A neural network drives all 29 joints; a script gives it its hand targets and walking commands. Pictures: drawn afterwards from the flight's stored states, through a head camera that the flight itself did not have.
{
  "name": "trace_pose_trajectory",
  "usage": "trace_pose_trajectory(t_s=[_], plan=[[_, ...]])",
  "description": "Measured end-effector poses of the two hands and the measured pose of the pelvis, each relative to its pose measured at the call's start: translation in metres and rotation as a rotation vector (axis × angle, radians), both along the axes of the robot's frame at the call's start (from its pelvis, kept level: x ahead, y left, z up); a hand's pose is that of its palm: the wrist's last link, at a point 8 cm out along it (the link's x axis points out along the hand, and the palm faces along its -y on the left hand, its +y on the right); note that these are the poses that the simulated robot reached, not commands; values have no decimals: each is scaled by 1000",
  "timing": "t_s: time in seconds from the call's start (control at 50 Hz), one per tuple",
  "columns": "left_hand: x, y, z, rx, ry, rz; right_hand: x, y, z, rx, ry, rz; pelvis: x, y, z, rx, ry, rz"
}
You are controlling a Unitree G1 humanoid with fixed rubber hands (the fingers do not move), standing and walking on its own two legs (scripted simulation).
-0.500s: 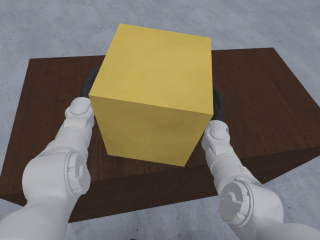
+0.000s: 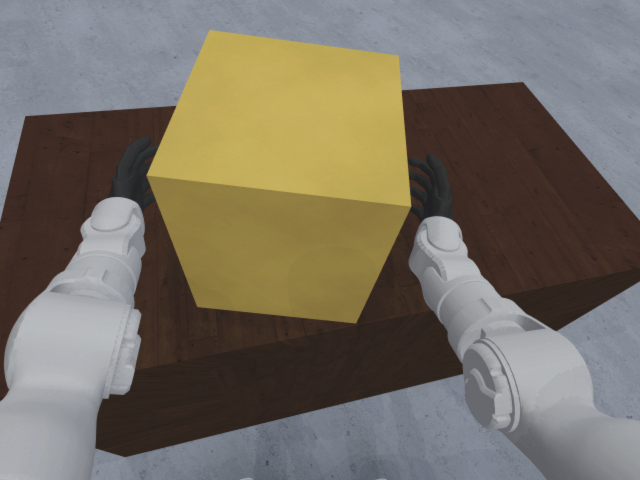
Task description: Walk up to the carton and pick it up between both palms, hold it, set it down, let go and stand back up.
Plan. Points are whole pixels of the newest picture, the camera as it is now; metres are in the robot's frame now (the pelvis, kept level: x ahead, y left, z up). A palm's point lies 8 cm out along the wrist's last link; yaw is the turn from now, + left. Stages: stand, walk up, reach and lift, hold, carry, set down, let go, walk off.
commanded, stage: set down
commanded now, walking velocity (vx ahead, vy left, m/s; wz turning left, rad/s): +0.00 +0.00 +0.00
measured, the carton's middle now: (290, 191) +0.48 +0.00 +0.05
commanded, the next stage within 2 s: none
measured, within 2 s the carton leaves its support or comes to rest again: neither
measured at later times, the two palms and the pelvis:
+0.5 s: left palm (102, 240) +0.41 +0.23 +0.06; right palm (440, 260) +0.35 -0.17 +0.06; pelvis -0.02 +0.01 +0.00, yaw +0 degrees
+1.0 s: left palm (63, 304) +0.34 +0.26 +0.05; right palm (449, 301) +0.29 -0.16 +0.06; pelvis -0.01 +0.00 +0.02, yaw +0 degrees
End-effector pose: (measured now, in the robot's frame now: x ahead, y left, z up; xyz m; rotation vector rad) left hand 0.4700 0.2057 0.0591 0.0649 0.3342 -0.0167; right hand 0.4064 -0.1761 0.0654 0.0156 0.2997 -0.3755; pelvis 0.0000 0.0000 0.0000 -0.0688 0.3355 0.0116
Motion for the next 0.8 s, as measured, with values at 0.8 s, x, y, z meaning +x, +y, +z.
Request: trace_pose_trajectory(t_s=[0.8], plan=[[-101, 41, 3, -17, -18, -49, -89, 15, 1, 64, -16, 15, -23, 11, 12, 22, -257, 3]])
